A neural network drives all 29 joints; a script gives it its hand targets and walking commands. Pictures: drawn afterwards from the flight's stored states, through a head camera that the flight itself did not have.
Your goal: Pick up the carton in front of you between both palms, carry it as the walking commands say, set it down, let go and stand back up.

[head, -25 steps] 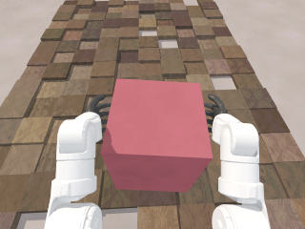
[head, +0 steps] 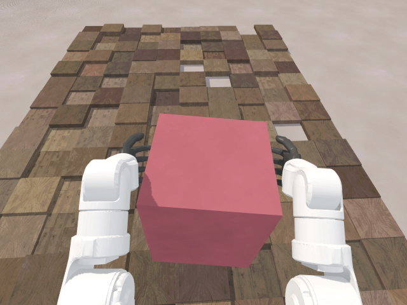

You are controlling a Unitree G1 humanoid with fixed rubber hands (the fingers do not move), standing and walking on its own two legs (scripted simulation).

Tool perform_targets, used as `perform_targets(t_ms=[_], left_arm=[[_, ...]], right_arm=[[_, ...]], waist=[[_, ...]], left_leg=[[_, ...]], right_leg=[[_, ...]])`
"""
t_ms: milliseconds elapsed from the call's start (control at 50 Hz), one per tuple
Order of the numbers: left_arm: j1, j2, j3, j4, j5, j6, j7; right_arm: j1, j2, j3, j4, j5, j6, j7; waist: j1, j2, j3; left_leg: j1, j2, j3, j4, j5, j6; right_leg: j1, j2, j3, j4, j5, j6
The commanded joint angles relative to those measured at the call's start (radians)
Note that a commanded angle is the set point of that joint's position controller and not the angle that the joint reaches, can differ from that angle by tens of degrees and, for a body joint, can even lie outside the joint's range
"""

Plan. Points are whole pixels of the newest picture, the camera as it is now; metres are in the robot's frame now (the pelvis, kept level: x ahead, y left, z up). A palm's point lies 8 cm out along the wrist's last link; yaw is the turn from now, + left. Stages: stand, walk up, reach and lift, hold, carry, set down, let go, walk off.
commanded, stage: carry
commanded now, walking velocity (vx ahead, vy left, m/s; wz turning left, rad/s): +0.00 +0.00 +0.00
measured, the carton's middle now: (206, 195) +0.35 -0.01 +0.04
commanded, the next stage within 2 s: none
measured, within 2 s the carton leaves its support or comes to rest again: neither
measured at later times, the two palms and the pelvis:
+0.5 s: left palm (129, 182) +0.32 +0.13 +0.12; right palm (301, 179) +0.32 -0.17 +0.12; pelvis -0.02 -0.02 -0.01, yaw +0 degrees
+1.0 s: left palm (114, 210) +0.27 +0.14 +0.12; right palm (301, 205) +0.27 -0.16 +0.13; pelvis -0.07 -0.01 -0.01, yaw +0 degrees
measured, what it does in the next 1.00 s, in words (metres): shifts its weight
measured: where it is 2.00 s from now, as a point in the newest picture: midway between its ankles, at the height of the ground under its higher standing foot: outside the picture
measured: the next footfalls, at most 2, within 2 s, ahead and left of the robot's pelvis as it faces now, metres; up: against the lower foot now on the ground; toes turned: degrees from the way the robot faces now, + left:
none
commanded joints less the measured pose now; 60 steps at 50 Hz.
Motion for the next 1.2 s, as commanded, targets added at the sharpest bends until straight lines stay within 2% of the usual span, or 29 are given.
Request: perform_targets(t_ms=[0,160,360,540,620,820,920,1060,1180], left_arm=[[-0.721,-1.032,-0.606,-0.110,-0.396,-0.048,-0.227],[-0.739,-1.037,-0.563,-0.036,-0.385,-0.047,-0.228],[-0.796,-1.074,-0.546,-0.007,-0.418,-0.052,-0.237],[-0.804,-1.071,-0.546,-0.041,-0.417,-0.056,-0.228],[-0.813,-1.067,-0.550,-0.045,-0.416,-0.053,-0.227],[-0.807,-1.069,-0.534,0.005,-0.407,-0.050,-0.230],[-0.818,-1.078,-0.530,0.015,-0.413,-0.053,-0.230],[-0.831,-1.096,-0.531,0.016,-0.424,-0.054,-0.230],[-0.837,-1.105,-0.534,0.013,-0.433,-0.054,-0.232]], right_arm=[[-0.768,1.110,0.693,-0.071,0.472,-0.005,0.253],[-0.753,1.127,0.618,0.055,0.455,-0.011,0.259],[-0.754,1.125,0.564,0.092,0.418,-0.016,0.237],[-0.797,1.144,0.588,0.054,0.441,-0.012,0.239],[-0.805,1.145,0.591,0.053,0.449,-0.009,0.243],[-0.792,1.135,0.554,0.104,0.433,-0.008,0.252],[-0.797,1.128,0.537,0.111,0.428,-0.009,0.253],[-0.796,1.114,0.521,0.109,0.419,-0.007,0.251],[-0.796,1.109,0.521,0.097,0.414,-0.004,0.249]], waist=[[0.017,-0.029,-0.519],[0.017,-0.018,-0.481],[0.016,-0.026,-0.464],[0.016,-0.021,-0.455],[0.015,-0.027,-0.426],[0.014,-0.020,-0.400],[0.015,-0.009,-0.394],[0.016,0.029,-0.404],[0.016,0.024,-0.415]], left_leg=[[0.239,0.134,-0.120,-0.023,0.422,0.024],[0.197,0.128,-0.102,-0.039,0.325,0.003],[0.193,0.122,-0.090,-0.034,0.225,-0.001],[0.231,0.115,-0.095,-0.049,0.078,-0.004],[0.219,0.100,-0.090,-0.044,0.050,-0.007],[0.208,0.093,-0.097,-0.045,0.005,-0.007],[0.187,0.099,-0.113,-0.064,-0.046,-0.003],[0.120,0.132,-0.153,-0.133,-0.151,0.007],[0.111,0.117,-0.135,-0.118,-0.151,0.001]], right_leg=[[0.169,-0.109,0.064,0.002,0.519,-0.036],[0.190,-0.120,0.074,-0.019,0.544,-0.040],[0.169,-0.127,0.089,-0.032,0.492,-0.038],[0.101,-0.107,0.099,-0.077,0.202,-0.055],[0.062,-0.104,0.106,-0.109,0.085,-0.063],[-0.010,-0.092,0.099,-0.123,-0.033,-0.058],[-0.026,-0.077,0.085,-0.108,-0.060,-0.051],[0.012,-0.034,0.040,-0.036,-0.020,-0.049],[-0.001,-0.034,0.047,-0.045,-0.047,-0.053]])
